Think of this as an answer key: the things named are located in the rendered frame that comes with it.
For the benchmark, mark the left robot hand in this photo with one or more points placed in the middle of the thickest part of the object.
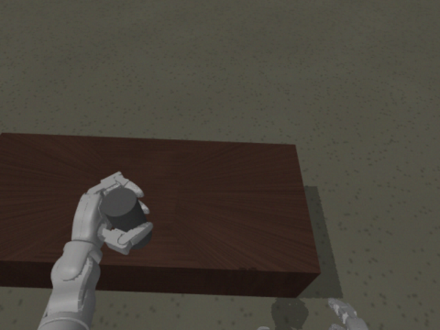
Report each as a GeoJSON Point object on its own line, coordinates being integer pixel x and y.
{"type": "Point", "coordinates": [91, 224]}

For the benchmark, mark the left robot arm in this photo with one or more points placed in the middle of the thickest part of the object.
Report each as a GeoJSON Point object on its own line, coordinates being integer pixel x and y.
{"type": "Point", "coordinates": [74, 277]}

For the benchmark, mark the right robot hand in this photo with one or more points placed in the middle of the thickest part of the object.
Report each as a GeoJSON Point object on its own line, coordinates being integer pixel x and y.
{"type": "Point", "coordinates": [347, 315]}

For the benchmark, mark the can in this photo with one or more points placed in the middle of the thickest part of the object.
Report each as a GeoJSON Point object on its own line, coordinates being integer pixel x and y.
{"type": "Point", "coordinates": [123, 210]}

